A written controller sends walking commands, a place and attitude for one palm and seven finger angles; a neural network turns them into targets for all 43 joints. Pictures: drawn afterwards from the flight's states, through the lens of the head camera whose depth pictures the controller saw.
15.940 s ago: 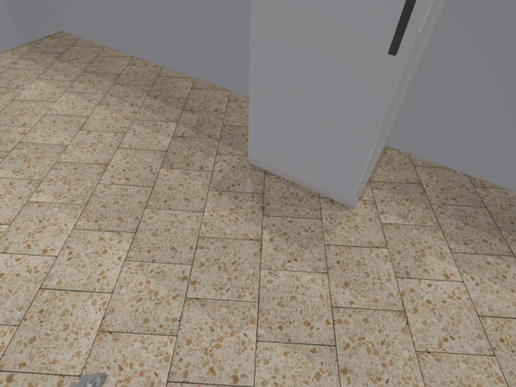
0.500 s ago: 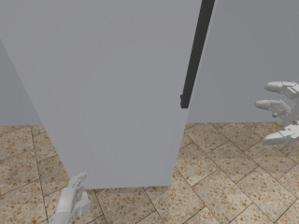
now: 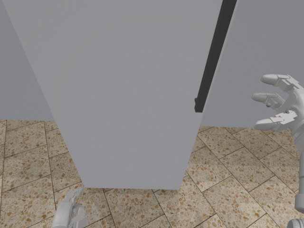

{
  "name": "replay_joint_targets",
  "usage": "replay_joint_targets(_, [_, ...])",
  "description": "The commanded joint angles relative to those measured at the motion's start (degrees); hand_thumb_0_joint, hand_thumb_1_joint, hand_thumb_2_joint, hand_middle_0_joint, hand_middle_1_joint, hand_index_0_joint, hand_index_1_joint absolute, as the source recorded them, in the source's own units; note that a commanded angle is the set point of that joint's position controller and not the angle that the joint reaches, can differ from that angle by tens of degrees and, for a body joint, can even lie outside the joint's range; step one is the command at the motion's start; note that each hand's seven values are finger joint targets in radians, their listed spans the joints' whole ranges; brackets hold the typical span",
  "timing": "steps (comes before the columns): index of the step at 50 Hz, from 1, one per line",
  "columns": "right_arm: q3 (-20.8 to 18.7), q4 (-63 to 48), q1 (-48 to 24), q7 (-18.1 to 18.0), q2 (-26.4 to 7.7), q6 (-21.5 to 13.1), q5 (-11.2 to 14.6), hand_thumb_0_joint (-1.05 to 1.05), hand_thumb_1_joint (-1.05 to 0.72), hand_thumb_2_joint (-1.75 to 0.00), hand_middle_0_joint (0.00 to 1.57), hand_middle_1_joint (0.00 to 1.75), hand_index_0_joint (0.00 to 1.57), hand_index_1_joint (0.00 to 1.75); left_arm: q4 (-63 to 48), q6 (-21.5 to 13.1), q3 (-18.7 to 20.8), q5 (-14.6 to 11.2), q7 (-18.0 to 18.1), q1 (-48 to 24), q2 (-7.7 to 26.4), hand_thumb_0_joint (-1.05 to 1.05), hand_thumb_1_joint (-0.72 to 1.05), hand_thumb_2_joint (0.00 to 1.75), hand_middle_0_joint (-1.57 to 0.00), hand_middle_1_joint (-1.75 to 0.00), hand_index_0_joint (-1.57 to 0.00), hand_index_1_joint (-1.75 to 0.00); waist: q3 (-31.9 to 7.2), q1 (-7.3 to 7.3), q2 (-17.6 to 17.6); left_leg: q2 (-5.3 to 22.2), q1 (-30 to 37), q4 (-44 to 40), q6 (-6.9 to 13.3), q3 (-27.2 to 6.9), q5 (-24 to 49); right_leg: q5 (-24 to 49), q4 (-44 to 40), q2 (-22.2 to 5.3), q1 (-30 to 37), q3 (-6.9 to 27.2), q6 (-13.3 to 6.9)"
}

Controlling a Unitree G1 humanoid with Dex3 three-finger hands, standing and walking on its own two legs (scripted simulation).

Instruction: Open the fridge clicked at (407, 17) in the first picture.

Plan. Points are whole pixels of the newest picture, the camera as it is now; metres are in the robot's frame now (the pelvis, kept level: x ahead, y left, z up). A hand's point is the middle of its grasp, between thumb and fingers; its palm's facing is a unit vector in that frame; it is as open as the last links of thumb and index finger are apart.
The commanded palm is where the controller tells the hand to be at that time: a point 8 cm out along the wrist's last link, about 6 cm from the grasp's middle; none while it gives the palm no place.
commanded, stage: move the hooked fingers beside the handle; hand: right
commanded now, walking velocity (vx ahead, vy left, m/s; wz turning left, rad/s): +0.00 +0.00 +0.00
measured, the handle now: (212, 50) +0.52 -0.15 +0.26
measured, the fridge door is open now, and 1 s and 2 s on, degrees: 0 0 0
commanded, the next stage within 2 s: none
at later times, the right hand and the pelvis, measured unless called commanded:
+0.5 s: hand (247, 86) +0.41 -0.22 +0.22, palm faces +0.06 +1.00 -0.01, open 14.0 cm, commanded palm +0.39 -0.28 +0.22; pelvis +0.00 +0.01 +0.00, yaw +0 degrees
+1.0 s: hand (231, 74) +0.48 -0.21 +0.21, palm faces +0.06 +1.00 +0.02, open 14.0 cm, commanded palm +0.45 -0.26 +0.21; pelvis +0.01 +0.00 +0.00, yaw +1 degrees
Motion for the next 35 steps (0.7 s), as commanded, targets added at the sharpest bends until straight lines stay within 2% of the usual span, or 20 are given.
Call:
replay_joint_targets(1, [-2.3, -11.9, -28.0, -0.5, -14.0, -5.9, 0.5, 0.00, 0.50, -0.30, 0.30, 1.20, 0.30, 1.20, -9.4, -3.3, 2.9, 0.0, 0.8, -8.6, 7.3, 0.00, 0.90, 0.90, -0.20, -0.30, -0.20, -0.30, -11.7, 0.76, -3.1, -0.7, -5.4, -4.2, 0.5, -1.5, 11.5, 9.2, -2.5, 0.2, 11.1, 3.4, -0.6])
replay_joint_targets(5, [-0.1, -8.0, -31.5, -0.7, -13.2, -5.7, -0.2, 0.00, 0.50, -0.30, 0.30, 1.20, 0.30, 1.20, -8.2, -3.2, 3.1, 0.0, 1.1, -7.5, 7.7, 0.00, 0.90, 0.90, -0.20, -0.30, -0.20, -0.30, -10.3, 1.76, -3.3, -0.6, -7.2, -5.0, 0.4, -1.9, 9.7, 7.3, -2.4, 0.3, 10.4, 3.5, -0.8])
replay_joint_targets(6, [-0.9, -6.5, -31.9, -0.8, -14.2, -5.7, -0.3, 0.00, 0.50, -0.30, 0.30, 1.20, 0.30, 1.20, -7.9, -3.1, 3.3, 0.0, 1.1, -7.0, 7.9, 0.00, 0.90, 0.90, -0.20, -0.30, -0.20, -0.30, -10.3, 1.66, -2.1, -0.7, -7.0, -4.9, 0.4, -1.7, 9.4, 7.0, -2.5, 0.3, 9.8, 3.8, -0.8])
replay_joint_targets(7, [0.3, -4.9, -31.7, -0.6, -12.9, -5.5, -0.2, 0.00, 0.50, -0.30, 0.30, 1.20, 0.30, 1.20, -7.8, -3.0, 3.3, -0.1, 1.2, -6.9, 7.9, 0.00, 0.90, 0.90, -0.20, -0.30, -0.20, -0.30, -10.0, 1.78, -1.6, -0.6, -7.4, -5.0, 0.3, -1.8, 9.1, 6.6, -2.4, 0.4, 9.6, 3.6, -0.9])
replay_joint_targets(8, [-1.4, -3.6, -31.4, -0.7, -15.0, -5.6, -0.2, 0.00, 0.50, -0.30, 0.30, 1.20, 0.30, 1.20, -7.4, -2.9, 3.5, 0.0, 1.2, -6.4, 8.4, 0.00, 0.90, 0.90, -0.20, -0.30, -0.20, -0.30, -10.5, 1.66, -0.2, -0.5, -6.9, -5.1, 0.2, -2.1, 9.4, 6.8, -1.9, 0.2, 9.1, 3.3, -1.0])
replay_joint_targets(11, [-1.7, -0.2, -33.6, -0.8, -15.4, -5.8, -0.4, 0.00, 0.50, -0.30, 0.30, 1.20, 0.30, 1.20, -7.1, -2.7, 3.7, 0.1, 1.1, -5.6, 8.3, 0.00, 0.90, 0.90, -0.20, -0.30, -0.20, -0.30, -12.0, 1.77, 1.3, -0.3, -6.4, -4.5, 0.0, -2.3, 11.5, 7.8, -1.8, 0.4, 8.5, 3.4, -1.0])
replay_joint_targets(14, [-3.4, 1.8, -35.3, -1.3, -18.0, -7.0, -0.9, 0.00, 0.50, -0.30, 0.30, 1.20, 0.30, 1.20, -7.0, -2.4, 3.8, 0.2, 0.9, -4.8, 8.4, 0.00, 0.90, 0.90, -0.20, -0.30, -0.20, -0.30, -13.5, 1.57, 0.9, 0.1, -5.6, -4.2, -0.2, -3.1, 12.7, 8.3, -1.2, 0.4, 7.6, 2.9, -1.2])
replay_joint_targets(16, [-2.0, 4.5, -38.3, -1.6, -16.8, -8.0, -1.4, 0.00, 0.50, -0.30, 0.30, 1.20, 0.30, 1.20, -6.6, -2.1, 3.9, 0.2, 1.0, -3.8, 8.2, 0.00, 0.90, 0.90, -0.20, -0.30, -0.20, -0.30, -12.5, 2.52, 1.6, -0.2, -6.8, -4.3, -0.2, -2.7, 11.7, 7.4, -1.3, 0.3, 7.2, 2.9, -1.1])
replay_joint_targets(17, [-0.5, 3.6, -40.7, -1.6, -15.7, -8.8, -1.6, 0.00, 0.50, -0.30, 0.30, 1.20, 0.30, 1.20, -6.6, -2.2, 4.0, 0.2, 0.9, -3.7, 8.2, 0.00, 0.90, 0.90, -0.20, -0.30, -0.20, -0.30, -12.8, 3.05, 0.1, -0.3, -7.2, -4.3, -0.2, -2.9, 11.8, 7.5, -1.2, 0.4, 7.8, 2.8, -1.1])
replay_joint_targets(18, [-1.6, 4.1, -40.0, -1.9, -16.9, -9.5, -1.7, 0.00, 0.50, -0.30, 0.30, 1.20, 0.30, 1.20, -6.6, -2.3, 4.2, 0.4, 0.8, -3.1, 8.5, 0.00, 0.90, 0.90, -0.20, -0.30, -0.20, -0.30, -13.6, 2.66, 1.2, -0.1, -6.5, -4.1, -0.3, -3.3, 13.2, 8.4, -0.5, 0.2, 7.8, 2.6, -1.3])
replay_joint_targets(19, [-2.1, 4.1, -41.5, -2.0, -18.1, -10.1, -2.2, 0.00, 0.50, -0.30, 0.30, 1.20, 0.30, 1.20, -6.5, -2.2, 4.2, 0.4, 0.7, -2.8, 8.5, 0.00, 0.90, 0.90, -0.20, -0.30, -0.20, -0.30, -14.8, 2.67, -0.5, -0.1, -6.0, -3.7, -0.2, -3.2, 14.4, 9.2, -0.6, 0.3, 7.9, 2.7, -1.2])
replay_joint_targets(22, [-1.1, 5.1, -42.1, -1.8, -16.7, -11.2, -2.4, 0.00, 0.50, -0.30, 0.30, 1.20, 0.30, 1.20, -6.5, -1.9, 4.5, 0.5, 0.6, -1.6, 8.3, 0.00, 0.90, 0.90, -0.20, -0.30, -0.20, -0.30, -16.4, 2.79, -1.6, -0.5, -5.3, -3.1, 0.0, -2.8, 17.0, 11.4, -0.3, 0.4, 9.1, 2.6, -1.2])
replay_joint_targets(24, [-1.6, 6.5, -41.3, -1.5, -17.6, -11.2, -2.4, 0.00, 0.50, -0.30, 0.30, 1.20, 0.30, 1.20, -6.4, -1.7, 4.6, 0.4, 0.4, -1.0, 8.7, 0.00, 0.90, 0.90, -0.20, -0.30, -0.20, -0.30, -17.0, 2.64, -0.7, -0.3, -4.4, -2.7, -0.2, -3.1, 19.1, 12.1, 0.0, 0.4, 8.2, 2.5, -1.3])
replay_joint_targets(29, [-0.7, 12.1, -43.8, -1.7, -16.9, -10.1, -2.9, 0.00, 0.50, -0.30, 0.30, 1.20, 0.30, 1.20, -5.7, -0.9, 5.0, 0.3, 0.4, 0.6, 9.0, 0.00, 0.90, 0.90, -0.20, -0.30, -0.20, -0.30, -13.8, 3.77, 1.7, -0.5, -6.8, -3.2, -0.5, -2.6, 17.0, 10.2, -0.2, 0.2, 6.0, 2.4, -1.5])
replay_joint_targets(30, [-1.1, 13.3, -44.4, -2.1, -17.5, -10.1, -3.3, 0.00, 0.50, -0.30, 0.30, 1.20, 0.30, 1.20, -5.6, -0.8, 5.1, 0.3, 0.3, 1.1, 9.0, 0.00, 0.90, 0.90, -0.20, -0.30, -0.20, -0.30, -13.8, 3.60, 0.7, -0.7, -7.2, -3.1, -0.3, -2.6, 16.1, 9.9, -0.2, 0.2, 5.9, 2.5, -1.4])
replay_joint_targets(31, [1.7, 12.5, -47.1, -2.3, -14.8, -10.5, -3.4, 0.00, 0.50, -0.30, 0.30, 1.20, 0.30, 1.20, -5.7, -0.8, 5.0, 0.3, 0.2, 1.1, 8.8, 0.00, 0.90, 0.90, -0.20, -0.30, -0.20, -0.30, -13.1, 4.51, -0.4, -0.8, -8.6, -3.3, -0.3, -2.5, 14.9, 9.4, -0.3, 0.3, 6.5, 2.6, -1.4])
replay_joint_targets(32, [0.2, 13.5, -47.8, -2.8, -16.4, -10.9, -3.7, 0.00, 0.50, -0.30, 0.30, 1.20, 0.30, 1.20, -5.3, -0.8, 5.2, 0.4, 0.3, 1.8, 9.0, 0.00, 0.90, 0.90, -0.20, -0.30, -0.20, -0.30, -13.9, 4.25, -0.3, -1.0, -8.6, -3.2, 0.0, -2.3, 14.0, 9.3, -0.2, 0.2, 6.6, 2.9, -1.3])
replay_joint_targets(33, [1.2, 13.4, -48.8, -3.1, -15.7, -11.7, -3.7, 0.00, 0.50, -0.30, 0.30, 1.20, 0.30, 1.20, -5.1, -0.9, 5.3, 0.6, 0.2, 2.2, 9.1, 0.00, 0.90, 0.90, -0.20, -0.30, -0.20, -0.30, -14.0, 4.80, -0.1, -0.9, -8.8, -3.4, -0.2, -2.5, 14.3, 9.6, 0.2, 0.1, 7.0, 2.6, -1.5])
replay_joint_targets(34, [-1.0, 13.2, -50.8, -3.5, -18.5, -12.5, -4.0, 0.00, 0.50, -0.30, 0.30, 1.20, 0.30, 1.20, -4.8, -0.9, 5.5, 0.8, 0.1, 2.9, 9.4, 0.00, 0.90, 0.90, -0.20, -0.30, -0.20, -0.30, -16.0, 4.60, 0.0, -1.0, -8.0, -3.1, 0.0, -2.5, 15.0, 10.3, 0.1, 0.1, 7.1, 3.2, -1.4])
replay_joint_targets(35, [0.4, 13.3, -51.2, -3.6, -16.8, -13.2, -4.1, 0.00, 0.50, -0.30, 0.30, 1.20, 0.30, 1.20, -4.9, -0.9, 5.4, 0.8, 0.1, 3.0, 9.0, 0.00, 0.90, 0.90, -0.20, -0.30, -0.20, -0.30, -16.5, 4.86, -0.7, -1.1, -7.9, -2.9, 0.1, -2.4, 15.5, 11.0, 0.2, 0.1, 7.9, 3.1, -1.5])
